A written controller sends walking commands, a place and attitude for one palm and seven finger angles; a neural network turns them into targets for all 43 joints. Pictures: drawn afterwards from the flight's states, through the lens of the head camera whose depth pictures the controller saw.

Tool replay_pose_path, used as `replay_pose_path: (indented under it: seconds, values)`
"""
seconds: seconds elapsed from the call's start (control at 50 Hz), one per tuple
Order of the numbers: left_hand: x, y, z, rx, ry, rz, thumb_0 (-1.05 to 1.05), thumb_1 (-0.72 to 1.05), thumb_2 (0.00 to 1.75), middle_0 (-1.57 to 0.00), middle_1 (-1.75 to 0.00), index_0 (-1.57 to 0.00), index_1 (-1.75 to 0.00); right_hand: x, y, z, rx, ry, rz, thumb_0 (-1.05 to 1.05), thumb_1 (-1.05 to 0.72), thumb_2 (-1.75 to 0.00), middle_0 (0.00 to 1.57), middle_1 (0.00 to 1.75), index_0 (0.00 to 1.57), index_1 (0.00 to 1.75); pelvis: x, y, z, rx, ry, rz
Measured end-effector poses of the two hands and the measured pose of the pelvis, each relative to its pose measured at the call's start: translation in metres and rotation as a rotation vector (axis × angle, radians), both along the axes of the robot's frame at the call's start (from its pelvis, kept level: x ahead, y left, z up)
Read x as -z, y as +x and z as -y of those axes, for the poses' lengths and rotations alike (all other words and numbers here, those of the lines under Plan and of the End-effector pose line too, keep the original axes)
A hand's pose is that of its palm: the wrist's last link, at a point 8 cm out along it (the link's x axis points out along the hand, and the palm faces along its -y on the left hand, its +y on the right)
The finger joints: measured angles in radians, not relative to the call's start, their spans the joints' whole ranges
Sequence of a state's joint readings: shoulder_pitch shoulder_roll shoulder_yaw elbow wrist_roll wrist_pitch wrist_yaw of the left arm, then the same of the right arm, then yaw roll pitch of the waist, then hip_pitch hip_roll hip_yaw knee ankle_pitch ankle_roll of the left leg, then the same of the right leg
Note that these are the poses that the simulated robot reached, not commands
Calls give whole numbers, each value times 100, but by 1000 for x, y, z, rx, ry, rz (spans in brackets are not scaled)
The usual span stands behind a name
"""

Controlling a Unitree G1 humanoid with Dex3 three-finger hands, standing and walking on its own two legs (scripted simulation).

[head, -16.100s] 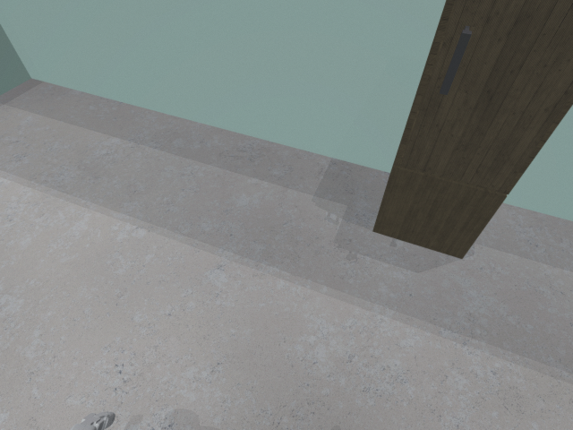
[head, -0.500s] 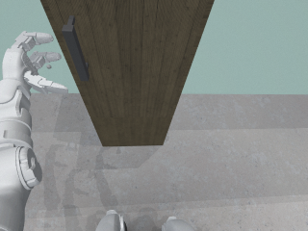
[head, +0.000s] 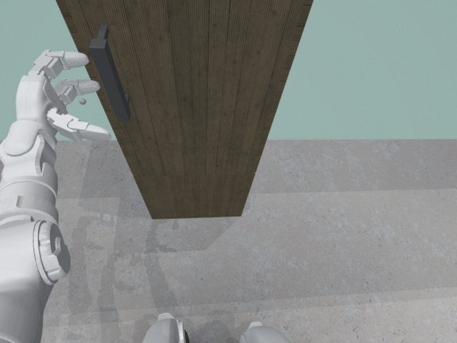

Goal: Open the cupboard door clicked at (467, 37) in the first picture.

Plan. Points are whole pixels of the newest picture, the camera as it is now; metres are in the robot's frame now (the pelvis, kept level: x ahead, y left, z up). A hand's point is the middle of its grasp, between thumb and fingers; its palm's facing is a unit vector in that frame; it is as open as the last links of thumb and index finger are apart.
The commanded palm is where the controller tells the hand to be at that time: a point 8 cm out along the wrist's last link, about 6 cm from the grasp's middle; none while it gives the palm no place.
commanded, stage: slide the fingers in behind the handle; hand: left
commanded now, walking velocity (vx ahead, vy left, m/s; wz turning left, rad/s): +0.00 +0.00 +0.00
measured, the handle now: (114, 77) +0.55 +0.17 +0.10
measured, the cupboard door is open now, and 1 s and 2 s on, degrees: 0 0 0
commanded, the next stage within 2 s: close the thumb around the handle in 1.24 s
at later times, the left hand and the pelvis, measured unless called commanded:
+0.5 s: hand (105, 100) +0.50 +0.18 +0.10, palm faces -0.01 -1.00 +0.00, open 14.0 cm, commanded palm +0.48 +0.22 +0.10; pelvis +0.00 +0.00 +0.00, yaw +0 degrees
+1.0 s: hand (125, 101) +0.50 +0.14 +0.11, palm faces +0.00 -1.00 -0.01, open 14.0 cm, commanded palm +0.47 +0.19 +0.10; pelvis +0.00 -0.01 +0.00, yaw +1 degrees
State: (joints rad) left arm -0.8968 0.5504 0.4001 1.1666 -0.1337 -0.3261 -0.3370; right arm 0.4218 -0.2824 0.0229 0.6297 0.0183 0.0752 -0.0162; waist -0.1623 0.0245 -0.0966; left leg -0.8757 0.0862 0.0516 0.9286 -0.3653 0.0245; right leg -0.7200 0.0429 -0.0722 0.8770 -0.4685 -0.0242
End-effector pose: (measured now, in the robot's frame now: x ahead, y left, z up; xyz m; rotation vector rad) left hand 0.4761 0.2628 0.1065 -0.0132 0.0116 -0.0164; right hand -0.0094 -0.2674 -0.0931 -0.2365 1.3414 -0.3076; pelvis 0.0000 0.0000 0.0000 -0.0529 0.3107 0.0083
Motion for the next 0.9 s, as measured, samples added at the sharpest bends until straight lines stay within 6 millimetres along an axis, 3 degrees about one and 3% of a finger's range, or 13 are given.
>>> replay_pose_path:
  seconds: [0.24, 0.56, 0.9]
  values:
    - [3, 4, 15, -4, 8, -17, -1, -50, 30, -30, -120, -30, -120, 5, 17, -6, -30, 24, 48, 0, -91, -90, 20, 30, 21, 30, 1, -1, 0, -8, 2, 1]
    - [5, 6, 36, -9, 10, -7, -1, -50, 30, -30, -120, -30, -120, 8, 9, -5, -13, 51, 18, 0, -91, -90, 20, 30, 21, 30, 0, 4, 4, -3, 9, 1]
    - [0, 0, 65, -1, 15, 7, -1, -50, 30, -30, -120, -30, -120, 10, 21, 3, -27, 68, 66, 0, -91, -90, 20, 30, 20, 30, -1, 3, 11, -5, 21, 18]
